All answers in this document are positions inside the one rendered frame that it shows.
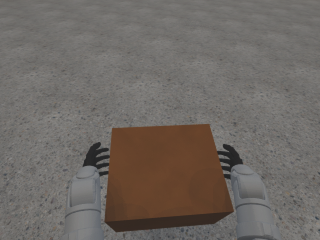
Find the robot left hand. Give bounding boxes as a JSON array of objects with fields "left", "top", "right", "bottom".
[{"left": 82, "top": 142, "right": 110, "bottom": 177}]

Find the left robot forearm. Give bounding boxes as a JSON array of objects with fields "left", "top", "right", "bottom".
[{"left": 60, "top": 165, "right": 104, "bottom": 240}]

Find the right robot forearm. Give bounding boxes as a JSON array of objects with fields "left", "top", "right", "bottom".
[{"left": 230, "top": 164, "right": 282, "bottom": 240}]

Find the carton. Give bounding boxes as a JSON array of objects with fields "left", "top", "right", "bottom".
[{"left": 104, "top": 124, "right": 234, "bottom": 232}]

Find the robot right hand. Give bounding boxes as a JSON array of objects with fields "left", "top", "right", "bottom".
[{"left": 217, "top": 144, "right": 243, "bottom": 179}]

